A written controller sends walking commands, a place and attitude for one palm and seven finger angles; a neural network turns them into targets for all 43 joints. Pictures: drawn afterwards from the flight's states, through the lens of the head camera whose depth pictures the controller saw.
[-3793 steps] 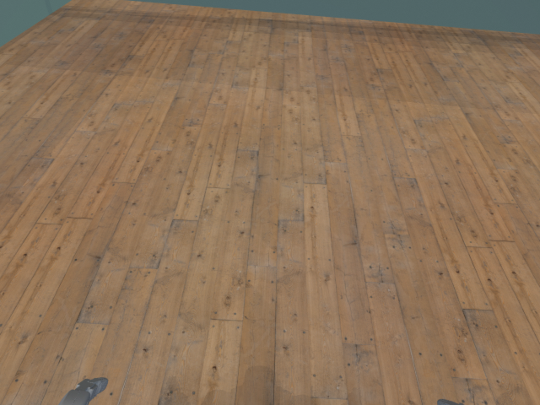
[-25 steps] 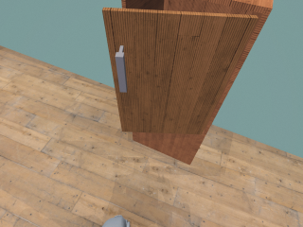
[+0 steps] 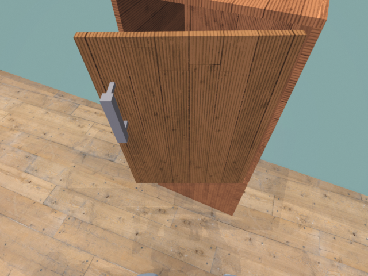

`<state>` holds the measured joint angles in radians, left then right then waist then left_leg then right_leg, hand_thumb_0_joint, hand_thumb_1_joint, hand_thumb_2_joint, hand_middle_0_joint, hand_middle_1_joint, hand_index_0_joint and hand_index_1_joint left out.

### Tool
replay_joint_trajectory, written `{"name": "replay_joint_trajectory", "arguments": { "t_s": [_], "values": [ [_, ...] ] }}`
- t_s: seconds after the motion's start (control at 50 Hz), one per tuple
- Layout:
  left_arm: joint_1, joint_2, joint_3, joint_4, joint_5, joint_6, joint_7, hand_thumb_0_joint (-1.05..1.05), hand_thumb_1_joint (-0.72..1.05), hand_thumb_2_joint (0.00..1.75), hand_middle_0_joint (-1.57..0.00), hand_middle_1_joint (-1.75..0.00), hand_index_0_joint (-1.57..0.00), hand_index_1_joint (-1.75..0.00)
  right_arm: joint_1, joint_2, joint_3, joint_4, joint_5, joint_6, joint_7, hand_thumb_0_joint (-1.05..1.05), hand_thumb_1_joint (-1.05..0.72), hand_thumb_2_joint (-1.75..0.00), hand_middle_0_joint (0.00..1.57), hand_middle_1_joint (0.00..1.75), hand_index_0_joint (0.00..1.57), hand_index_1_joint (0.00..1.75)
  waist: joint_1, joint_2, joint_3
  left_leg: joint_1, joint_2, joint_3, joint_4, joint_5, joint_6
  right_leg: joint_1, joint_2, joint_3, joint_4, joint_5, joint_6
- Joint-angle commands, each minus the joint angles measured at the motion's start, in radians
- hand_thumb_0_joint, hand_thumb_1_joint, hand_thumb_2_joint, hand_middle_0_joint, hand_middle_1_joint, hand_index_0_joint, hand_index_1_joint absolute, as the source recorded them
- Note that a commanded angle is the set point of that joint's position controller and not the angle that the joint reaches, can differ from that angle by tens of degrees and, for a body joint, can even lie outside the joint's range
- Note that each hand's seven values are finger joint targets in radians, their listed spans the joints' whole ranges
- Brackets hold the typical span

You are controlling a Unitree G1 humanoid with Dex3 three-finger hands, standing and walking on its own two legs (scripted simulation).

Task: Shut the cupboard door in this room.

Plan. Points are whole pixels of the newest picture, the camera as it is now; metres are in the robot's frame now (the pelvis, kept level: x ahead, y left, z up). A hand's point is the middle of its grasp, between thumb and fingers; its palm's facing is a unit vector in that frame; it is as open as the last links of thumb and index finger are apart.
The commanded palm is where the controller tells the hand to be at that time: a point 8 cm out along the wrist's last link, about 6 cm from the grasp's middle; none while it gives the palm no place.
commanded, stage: come to a stop and stand still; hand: left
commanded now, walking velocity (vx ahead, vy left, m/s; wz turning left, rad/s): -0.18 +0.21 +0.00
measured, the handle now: (117, 113) +0.44 +0.18 +0.10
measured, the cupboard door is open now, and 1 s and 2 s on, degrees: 24 24 24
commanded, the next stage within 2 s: look again from close up in 1.02 s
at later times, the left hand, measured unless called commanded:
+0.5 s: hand out of the picture +0.00 +0.24 -0.17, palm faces +0.06 -0.97 -0.23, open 7.3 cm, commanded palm none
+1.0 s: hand out of the picture -0.07 +0.19 -0.17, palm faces +0.01 -0.99 -0.15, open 7.3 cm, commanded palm none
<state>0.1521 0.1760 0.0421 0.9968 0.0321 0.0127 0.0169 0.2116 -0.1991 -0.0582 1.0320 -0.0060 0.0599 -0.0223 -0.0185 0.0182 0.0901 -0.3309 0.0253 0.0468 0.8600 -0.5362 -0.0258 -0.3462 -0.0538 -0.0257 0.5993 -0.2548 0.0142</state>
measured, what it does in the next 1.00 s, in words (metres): steps on the spot: left foot, then right foot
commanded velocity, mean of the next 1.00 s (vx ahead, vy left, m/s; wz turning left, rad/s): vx -0.02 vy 0.01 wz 0.00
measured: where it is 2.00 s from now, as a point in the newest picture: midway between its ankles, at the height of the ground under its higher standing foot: outside the picture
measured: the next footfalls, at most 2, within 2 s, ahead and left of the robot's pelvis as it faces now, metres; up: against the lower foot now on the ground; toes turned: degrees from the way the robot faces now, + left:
left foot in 0.24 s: +0.01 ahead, +0.14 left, +0.00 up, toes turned +3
right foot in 0.54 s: -0.03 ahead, -0.08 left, +0.00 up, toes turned +0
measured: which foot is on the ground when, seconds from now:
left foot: up 0.00-0.22, down 0.24-1.00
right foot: down 0.00-0.26, up 0.28-0.52, down 0.54-1.00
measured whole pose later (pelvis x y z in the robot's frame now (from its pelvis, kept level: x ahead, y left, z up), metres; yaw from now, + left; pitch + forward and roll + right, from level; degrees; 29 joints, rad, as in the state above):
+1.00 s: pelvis -0.06 +0.03 +0.02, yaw -1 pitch -2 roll +0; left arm 0.29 0.14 0.01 1.13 0.01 0.01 0.03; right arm 0.34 -0.14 0.00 1.16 -0.01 0.02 -0.03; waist -0.02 -0.03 0.04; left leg -0.19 0.01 0.07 0.37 -0.16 0.01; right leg -0.12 0.01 0.00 0.37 -0.22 -0.01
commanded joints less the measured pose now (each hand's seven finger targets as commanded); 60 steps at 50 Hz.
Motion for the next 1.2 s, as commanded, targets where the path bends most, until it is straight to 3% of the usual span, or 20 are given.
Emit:
{"name": "replay_joint_trajectory", "arguments": {
  "t_s": [0.0, 0.1, 0.18, 0.2, 0.22, 0.24, 0.26, 0.32, 0.42, 0.48, 0.52, 0.54, 0.56, 0.6, 0.72, 0.82, 1.08, 1.1, 1.12, 1.18],
  "values": [
    [0.093, 0.203, 0.048, -0.036, -0.001, -0.010, 0.029, 0.00, 0.90, 0.90, -0.20, -0.30, -0.20, -0.30, 0.036, -0.079, -0.015, -0.071, 0.002, -0.016, -0.004, 0.00, -0.90, -0.90, 0.20, 0.30, 0.20, 0.30, 0.051, -0.230, -0.183, -0.153, -0.019, -0.077, 0.229, -0.030, -0.013, 0.288, -0.301, 0.248, -0.167, 0.874, -0.235],
    [0.070, 0.209, 0.059, -0.062, 0.004, -0.004, 0.035, 0.00, 0.90, 0.90, -0.20, -0.30, -0.20, -0.30, 0.001, -0.064, -0.006, -0.098, 0.002, -0.019, 0.007, 0.00, -0.90, -0.90, 0.20, 0.30, 0.20, 0.30, 0.061, -0.217, -0.225, -0.093, -0.021, -0.060, 0.023, 0.028, -0.027, 0.302, -0.284, 0.204, -0.162, 0.786, -0.217],
    [0.018, 0.199, 0.055, -0.072, -0.004, 0.009, 0.026, 0.00, 0.90, 0.90, -0.20, -0.30, -0.20, -0.30, 0.116, -0.061, -0.004, -0.061, -0.001, -0.030, 0.009, 0.00, -0.90, -0.90, 0.20, 0.30, 0.20, 0.30, -0.008, -0.184, -0.207, 0.168, -0.028, -0.003, -0.408, 0.331, -0.016, 0.129, -0.202, 0.144, -0.107, 0.424, -0.115],
    [0.032, 0.160, 0.045, -0.078, -0.013, 0.014, 0.022, 0.00, 0.90, 0.90, -0.20, -0.30, -0.20, -0.30, 0.119, -0.105, -0.008, -0.063, -0.005, -0.039, 0.009, 0.00, -0.90, -0.90, 0.20, 0.30, 0.20, 0.30, -0.005, -0.074, -0.211, 0.259, 0.046, -0.063, -0.490, 0.404, 0.001, 0.038, -0.134, 0.100, -0.039, 0.237, -0.067],
    [0.055, 0.099, 0.033, -0.087, -0.017, 0.024, 0.018, 0.00, 0.90, 0.90, -0.20, -0.30, -0.20, -0.30, 0.086, -0.174, -0.023, -0.089, -0.015, -0.045, 0.007, 0.00, -0.90, -0.90, 0.20, 0.30, 0.20, 0.30, 0.006, 0.200, -0.184, 0.222, 0.235, -0.277, -0.563, 0.524, 0.070, -0.055, -0.010, 0.007, 0.064, -0.115, -0.004],
    [0.024, 0.092, 0.029, -0.095, -0.018, 0.035, 0.021, 0.00, 0.90, 0.90, -0.20, -0.30, -0.20, -0.30, 0.040, -0.214, -0.026, -0.112, -0.025, -0.036, 0.000, 0.00, -0.90, -0.90, 0.20, 0.30, 0.20, 0.30, -0.004, 0.270, -0.113, 0.067, 0.325, -0.336, -0.598, 0.612, 0.165, -0.045, 0.035, 0.028, 0.206, -0.304, 0.009],
    [0.024, 0.104, 0.032, -0.098, -0.017, 0.039, 0.018, 0.00, 0.90, 0.90, -0.20, -0.30, -0.20, -0.30, -0.015, -0.198, -0.013, -0.130, -0.030, -0.035, -0.004, 0.00, -0.90, -0.90, 0.20, 0.30, 0.20, 0.30, 0.018, 0.179, -0.082, -0.030, 0.316, -0.274, -0.599, 0.519, 0.208, 0.006, 0.026, 0.064, 0.297, -0.279, -0.003],
    [0.058, 0.112, 0.035, -0.052, -0.006, 0.046, 0.010, 0.00, 0.90, 0.90, -0.20, -0.30, -0.20, -0.30, -0.043, -0.140, 0.006, -0.125, -0.025, -0.048, -0.021, 0.00, -0.90, -0.90, 0.20, 0.30, 0.20, 0.30, 0.041, 0.187, -0.033, 0.042, 0.216, -0.176, -0.553, 0.699, 0.171, -0.069, 0.041, 0.087, 0.400, -0.195, -0.005],
    [0.072, 0.082, 0.005, -0.034, -0.017, 0.020, 0.008, 0.00, 0.90, 0.90, -0.20, -0.30, -0.20, -0.30, 0.016, -0.130, 0.007, -0.083, -0.015, -0.059, -0.021, 0.00, -0.90, -0.90, 0.20, 0.30, 0.20, 0.30, 0.019, 0.111, -0.116, 0.240, 0.214, -0.161, -0.504, 0.820, 0.192, 0.014, 0.034, 0.026, 0.093, -0.174, 0.007],
    [0.166, 0.085, 0.000, 0.009, -0.018, -0.001, 0.014, 0.00, 0.90, 0.90, -0.20, -0.30, -0.20, -0.30, 0.030, -0.117, 0.005, -0.058, 0.001, -0.061, -0.016, 0.00, -0.90, -0.90, 0.20, 0.30, 0.20, 0.30, 0.044, 0.041, -0.173, 0.215, 0.156, -0.148, -0.429, 0.697, 0.127, 0.201, 0.022, 0.062, -0.235, 0.116, -0.006],
    [0.144, 0.134, 0.000, 0.023, -0.012, -0.021, 0.020, 0.00, 0.90, 0.90, -0.20, -0.30, -0.20, -0.30, 0.048, -0.049, 0.015, -0.055, 0.013, -0.061, -0.007, 0.00, -0.90, -0.90, 0.20, 0.30, 0.20, 0.30, 0.004, -0.120, -0.134, 0.132, 0.058, -0.067, -0.415, 0.423, 0.044, 0.220, -0.132, 0.223, -0.276, 0.322, -0.073],
    [0.114, 0.148, -0.007, 0.022, -0.017, -0.023, 0.016, 0.00, 0.90, 0.90, -0.20, -0.30, -0.20, -0.30, 0.054, -0.051, 0.021, -0.045, 0.012, -0.059, -0.002, 0.00, -0.90, -0.90, 0.20, 0.30, 0.20, 0.30, -0.014, -0.100, -0.108, 0.170, 0.035, -0.062, -0.451, 0.356, 0.030, 0.151, -0.163, 0.218, -0.275, 0.281, -0.097],
    [0.111, 0.135, -0.008, 0.023, -0.016, -0.023, 0.015, 0.00, 0.90, 0.90, -0.20, -0.30, -0.20, -0.30, 0.058, -0.051, 0.021, -0.033, 0.004, -0.063, 0.001, 0.00, -0.90, -0.90, 0.20, 0.30, 0.20, 0.30, -0.013, -0.069, -0.117, 0.206, 0.041, -0.065, -0.469, 0.492, 0.035, 0.158, -0.114, 0.173, -0.230, 0.366, -0.082],
    [0.146, 0.099, -0.016, 0.047, -0.021, -0.034, 0.023, 0.00, 0.90, 0.90, -0.20, -0.30, -0.20, -0.30, 0.063, -0.072, 0.020, -0.002, 0.000, -0.067, -0.007, 0.00, -0.90, -0.90, 0.20, 0.30, 0.20, 0.30, 0.002, -0.169, -0.151, 0.242, 0.073, -0.066, -0.458, 0.554, 0.039, 0.189, -0.076, 0.144, -0.226, 0.403, -0.060],
    [0.148, 0.079, -0.025, 0.074, -0.021, -0.019, 0.020, 0.00, 0.90, 0.90, -0.20, -0.30, -0.20, -0.30, 0.077, -0.057, 0.037, 0.058, -0.001, -0.059, -0.003, 0.00, -0.90, -0.90, 0.20, 0.30, 0.20, 0.30, 0.008, -0.059, 0.025, 0.182, 0.064, -0.079, -0.558, 0.337, 0.041, 0.098, -0.044, 0.146, -0.333, -0.008, -0.051],
    [0.169, 0.073, -0.024, 0.092, -0.021, -0.014, 0.018, 0.00, 0.90, 0.90, -0.20, -0.30, -0.20, -0.30, 0.117, -0.042, 0.039, 0.080, -0.006, -0.052, -0.006, 0.00, -0.90, -0.90, 0.20, 0.30, 0.20, 0.30, 0.010, -0.009, 0.057, 0.143, 0.054, -0.075, -0.575, 0.250, 0.038, 0.084, -0.037, 0.151, -0.359, -0.098, -0.051],
    [0.205, 0.031, -0.027, 0.119, -0.027, -0.024, 0.021, 0.00, 0.90, 0.90, -0.20, -0.30, -0.20, -0.30, 0.188, -0.020, 0.043, 0.102, -0.003, -0.075, -0.017, 0.00, -0.90, -0.90, 0.20, 0.30, 0.20, 0.30, 0.013, -0.024, -0.021, 0.159, 0.075, -0.094, -0.573, 0.359, 0.044, 0.150, -0.034, 0.126, -0.307, 0.054, -0.052],
    [0.260, 0.060, -0.044, 0.128, -0.002, -0.063, 0.059, 0.00, 0.90, 0.90, -0.20, -0.30, -0.20, -0.30, 0.059, -0.045, 0.053, 0.031, -0.003, -0.105, -0.001, 0.00, -0.90, -0.90, 0.20, 0.30, 0.20, 0.30, 0.053, 0.052, -0.002, 0.091, 0.082, -0.050, -0.333, 0.519, 0.022, 0.134, -0.094, 0.139, -0.263, 0.408, -0.049],
    [0.255, 0.110, -0.034, 0.112, -0.010, -0.081, 0.057, 0.00, 0.90, 0.90, -0.20, -0.30, -0.20, -0.30, 0.082, -0.030, 0.058, -0.004, 0.000, -0.107, 0.000, 0.00, -0.90, -0.90, 0.20, 0.30, 0.20, 0.30, 0.003, 0.060, -0.040, 0.114, 0.051, -0.065, -0.364, 0.516, 0.020, 0.161, -0.126, 0.145, -0.218, 0.679, -0.060],
    [0.242, 0.060, -0.043, 0.090, -0.025, -0.068, 0.047, 0.00, 0.90, 0.90, -0.20, -0.30, -0.20, -0.30, 0.189, -0.024, 0.050, 0.019, -0.003, -0.112, -0.014, 0.00, -0.90, -0.90, 0.20, 0.30, 0.20, 0.30, -0.002, -0.017, -0.227, 0.173, 0.085, -0.101, -0.384, 0.566, 0.052, 0.236, -0.069, 0.103, -0.149, 0.357, -0.066]
  ]
}}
